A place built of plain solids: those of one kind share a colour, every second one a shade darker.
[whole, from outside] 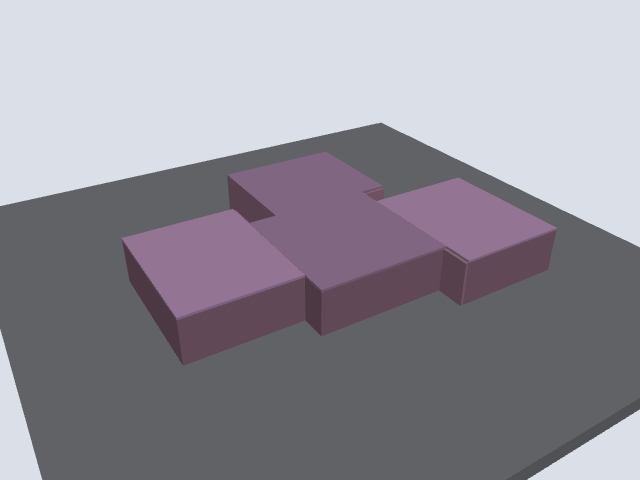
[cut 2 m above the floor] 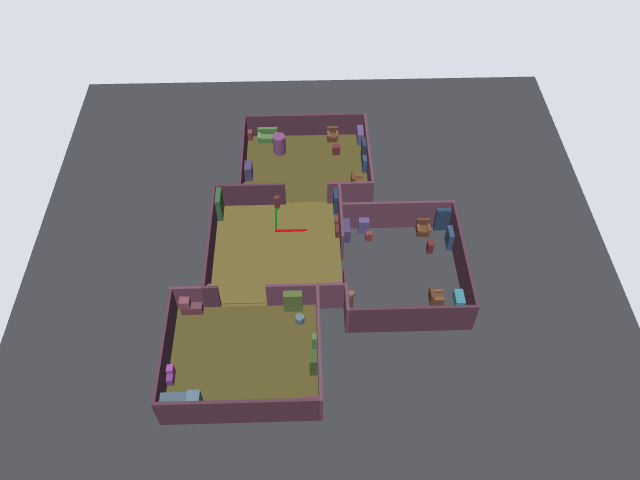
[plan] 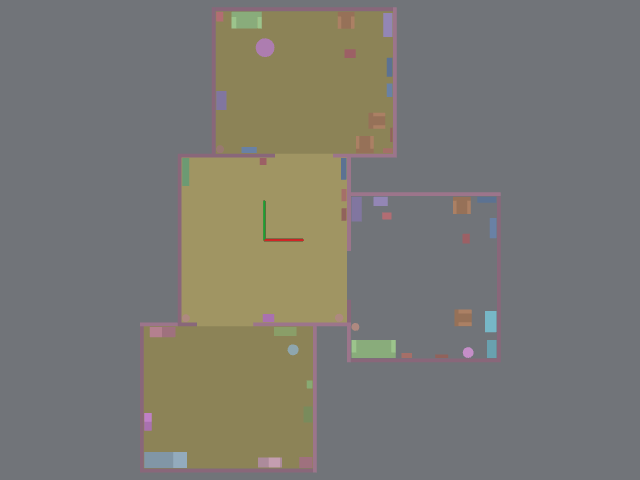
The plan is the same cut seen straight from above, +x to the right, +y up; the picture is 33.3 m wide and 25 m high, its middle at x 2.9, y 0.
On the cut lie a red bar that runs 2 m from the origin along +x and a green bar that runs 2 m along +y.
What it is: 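One storey of an old house, long lived in; a hub and three side rooms behind broad openings; a side room's floor lies below the hub's by a bare drop, by one riser or not at all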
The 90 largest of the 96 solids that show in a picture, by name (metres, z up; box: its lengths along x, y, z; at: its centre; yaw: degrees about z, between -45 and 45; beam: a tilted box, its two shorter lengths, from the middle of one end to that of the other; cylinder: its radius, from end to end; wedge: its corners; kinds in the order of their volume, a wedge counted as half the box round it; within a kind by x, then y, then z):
{
 "floor_1": {"box": [2.94, 0.2, 0.52], "at": [-2.04, -4.4, 0.21]},
 "floor_2": {"box": [8.81, 7.41, 0.52], "at": [-1.87, -8.2, 0.21]},
 "floor_3": {"box": [8.62, 8.59, 0.58], "at": [0.0, 0.0, 0.24]},
 "floor_4": {"box": [3.01, 0.2, 0.58], "at": [2.07, 4.4, 0.24]},
 "floor_5": {"box": [9.24, 7.42, 0.58], "at": [2.08, 8.21, 0.24]},
 "wall_1": {"box": [0.2, 7.61, 3.09], "at": [-6.38, -8.3, 1.5]},
 "wall_2": {"box": [1.97, 0.2, 3.09], "at": [-5.49, -4.4, 1.5]},
 "wall_3": {"box": [0.2, 8.59, 3.09], "at": [-4.41, 0.0, 1.5]},
 "wall_4": {"box": [1.0, 0.2, 3.09], "at": [-4.01, -4.4, 1.5]},
 "wall_5": {"box": [0.2, 7.62, 3.09], "at": [-2.64, 8.31, 1.5]},
 "wall_6": {"box": [5.07, 0.2, 3.09], "at": [-1.98, 4.4, 1.5]},
 "wall_7": {"box": [8.81, 0.2, 3.09], "at": [-1.87, -12.01, 1.5]},
 "wall_8": {"box": [5.08, 0.2, 3.09], "at": [1.97, -4.4, 1.5]},
 "wall_9": {"box": [9.24, 0.2, 3.09], "at": [2.08, 12.02, 1.5]},
 "wall_10": {"box": [0.2, 7.61, 3.09], "at": [2.64, -8.3, 1.5]},
 "wall_11": {"box": [0.94, 0.2, 3.09], "at": [4.04, 4.4, 1.5]},
 "wall_12": {"box": [0.2, 1.87, 3.09], "at": [4.41, -5.43, 1.5]},
 "wall_13": {"box": [0.2, 1.19, 3.09], "at": [4.41, -3.7, 1.5]},
 "wall_14": {"box": [0.2, 4.87, 3.09], "at": [4.41, 1.86, 1.5]},
 "wall_15": {"box": [2.39, 0.2, 3.09], "at": [5.71, 4.4, 1.5]},
 "wall_16": {"box": [0.2, 7.62, 3.09], "at": [6.8, 8.31, 1.5]},
 "wall_17": {"box": [7.81, 0.2, 3.09], "at": [8.41, -6.27, 1.5]},
 "wall_18": {"box": [7.81, 0.2, 3.09], "at": [8.41, 2.39, 1.5]},
 "wall_19": {"box": [0.2, 8.46, 3.09], "at": [12.22, -1.94, 1.5]},
 "roof_1": {"box": [9.21, 7.61, 0.16], "at": [-1.87, -8.3, 3.12]},
 "roof_2": {"box": [9.02, 8.99, 0.16], "at": [0.0, 0.0, 3.12]},
 "roof_3": {"box": [9.64, 7.62, 0.16], "at": [2.08, 8.31, 3.12]},
 "roof_4": {"box": [7.81, 8.86, 0.16], "at": [8.41, -1.94, 3.12]},
 "bookcase_1": {"box": [0.8, 0.32, 1.42], "at": [-0.79, 4.68, 1.24]},
 "bookcase_2": {"box": [0.29, 1.13, 1.72], "at": [4.14, 3.7, 1.39]},
 "bookcase_3": {"box": [0.3, 0.71, 1.17], "at": [6.52, 7.8, 1.11]},
 "bookcase_4": {"box": [0.29, 0.99, 1.78], "at": [6.53, 9.0, 1.42]},
 "bookcase_5": {"box": [1.01, 0.32, 2.06], "at": [11.59, 2.1, 0.98]},
 "bookcase_6": {"box": [0.35, 1.05, 1.51], "at": [11.91, 0.62, 0.7]},
 "workbench_1": {"box": [2.23, 0.85, 1.4], "at": [-5.14, -11.46, 1.17]},
 "workbench_2": {"box": [0.72, 0.85, 0.22], "at": [-4.38, -11.46, 1.98]},
 "tv_unit_1": {"box": [0.54, 1.0, 1.22], "at": [-2.24, 7.27, 1.14]},
 "tv_unit_2": {"box": [0.54, 1.3, 1.21], "at": [4.81, 1.61, 0.56]},
 "tv_unit_3": {"box": [0.74, 0.49, 1.24], "at": [6.06, 2.02, 0.57]},
 "tv_unit_4": {"box": [0.48, 1.25, 1.06], "at": [6.43, 11.2, 1.06]},
 "armchair_1": {"box": [0.7, 0.64, 0.48], "at": [4.17, 11.32, 0.77]},
 "armchair_2": {"box": [0.88, 0.25, 0.93], "at": [4.26, 11.77, 0.99]},
 "armchair_3": {"box": [0.19, 0.64, 0.67], "at": [4.61, 11.32, 0.86]},
 "armchair_4": {"box": [0.93, 0.22, 0.96], "at": [5.23, 4.64, 1.01]},
 "armchair_5": {"box": [0.75, 0.67, 0.5], "at": [5.33, 5.08, 0.78]},
 "armchair_6": {"box": [0.25, 0.83, 0.99], "at": [5.55, 6.21, 1.02]},
 "armchair_7": {"box": [0.62, 0.65, 0.48], "at": [5.99, 6.12, 0.77]},
 "armchair_8": {"box": [0.21, 0.87, 0.99], "at": [10.01, -4.05, 0.45]},
 "armchair_9": {"box": [0.74, 0.7, 0.54], "at": [10.2, 1.7, 0.22]},
 "armchair_10": {"box": [0.93, 0.21, 1.06], "at": [10.29, 2.15, 0.48]},
 "armchair_11": {"box": [0.69, 0.66, 0.52], "at": [10.46, -4.16, 0.21]},
 "armchair_12": {"box": [0.69, 0.21, 0.7], "at": [10.46, -3.73, 0.3]},
 "armchair_13": {"box": [0.18, 0.7, 0.71], "at": [10.66, 1.7, 0.3]},
 "sofa_1": {"box": [1.33, 0.59, 0.48], "at": [-1.04, 11.32, 0.77]},
 "sofa_2": {"box": [1.58, 0.28, 0.96], "at": [-0.92, 11.75, 1.01]},
 "sofa_3": {"box": [0.25, 0.59, 0.64], "at": [-0.25, 11.32, 0.85]},
 "sofa_4": {"box": [0.25, 0.66, 0.72], "at": [4.66, -5.53, 0.31]},
 "sofa_5": {"box": [2.31, 0.28, 0.95], "at": [5.7, -6.0, 0.42]},
 "sofa_6": {"box": [2.07, 0.66, 0.53], "at": [5.82, -5.53, 0.22]},
 "metal_shelving_1": {"box": [1.18, 0.47, 1.65], "at": [1.09, -4.76, 1.3]},
 "metal_shelving_2": {"box": [0.47, 0.83, 1.52], "at": [2.27, -9.09, 1.23]},
 "plant_big_round_1": {"cylinder": 0.49, "from": [0.04, 10.02, 0.53], "to": [0.04, 10.02, 2.1]},
 "plant_big_round_2": {"cylinder": 0.28, "from": [10.62, -5.86, 0.0], "to": [10.62, -5.86, 1.26]},
 "carton_stack_1": {"box": [0.65, 0.54, 0.63], "at": [-5.65, -4.79, 1.44]},
 "carton_stack_2": {"box": [1.35, 0.54, 0.65], "at": [-5.3, -4.79, 0.8]},
 "carton_stack_3": {"box": [0.69, 0.58, 1.08], "at": [2.16, -11.59, 1.01]},
 "coat_rack_1": {"box": [0.37, 1.45, 1.95], "at": [-4.1, 3.54, 1.5]},
 "side_table_1": {"box": [0.37, 0.51, 0.76], "at": [-2.32, 11.63, 0.91]},
 "side_table_2": {"box": [0.36, 0.36, 1.03], "at": [-0.06, 4.09, 1.04]},
 "side_table_3": {"box": [0.59, 0.46, 0.78], "at": [4.47, 9.71, 0.92]},
 "side_table_4": {"box": [0.49, 0.38, 0.76], "at": [6.38, 1.25, 0.33]},
 "side_table_5": {"box": [0.38, 0.5, 0.99], "at": [10.51, 0.07, 0.44]},
 "trunk_1": {"box": [0.59, 1.11, 0.77], "at": [11.79, -4.25, 0.33]},
 "trunk_2": {"box": [0.49, 0.94, 0.63], "at": [11.84, -5.67, 0.27]},
 "radiator_1": {"box": [0.26, 0.64, 0.64], "at": [4.15, 1.33, 0.85]},
 "radiator_2": {"box": [0.26, 0.64, 0.61], "at": [4.15, 2.34, 0.83]},
 "radiator_3": {"box": [0.5, 0.26, 0.63], "at": [6.42, 4.65, 0.84]},
 "radiator_4": {"box": [0.54, 0.26, 0.71], "at": [7.41, -6.01, 0.3]},
 "radiator_5": {"box": [0.68, 0.19, 0.77], "at": [9.24, -6.05, 0.34]},
 "crate_stack_1": {"box": [0.38, 0.46, 0.6], "at": [-6.06, -9.7, 0.77]},
 "crate_stack_2": {"box": [0.38, 0.46, 0.89], "at": [-6.06, -9.24, 0.92]},
 "crate_stack_3": {"box": [0.59, 0.42, 0.78], "at": [0.22, -4.06, 0.92]},
 "floor_lamp_round_1": {"cylinder": 0.2, "from": [-4.08, -4.07, 1.8], "to": [-4.08, -4.07, 2.16]},
 "floor_lamp_round_2": {"cylinder": 0.21, "from": [3.9, -4.06, 1.86], "to": [3.9, -4.06, 2.16]},
 "floor_lamp_round_3": {"cylinder": 0.15, "from": [4.74, -4.53, 0.0], "to": [4.74, -4.53, 1.43]},
 "floor_lamp_round_4": {"cylinder": 0.21, "from": [4.74, -4.53, 1.43], "to": [4.74, -4.53, 1.72]},
 "desk_1": {"box": [0.56, 0.53, 0.52], "at": [-0.05, -11.59, 0.73]},
 "desk_2": {"box": [0.59, 0.53, 0.11], "at": [0.53, -11.59, 1.24]},
 "tall_odds_1": {"box": [0.3, 0.42, 1.12], "at": [2.36, -7.52, 1.03]},
 "stool_pouffe_round_1": {"cylinder": 0.28, "from": [1.5, -5.72, 0.47], "to": [1.5, -5.72, 0.98]}
}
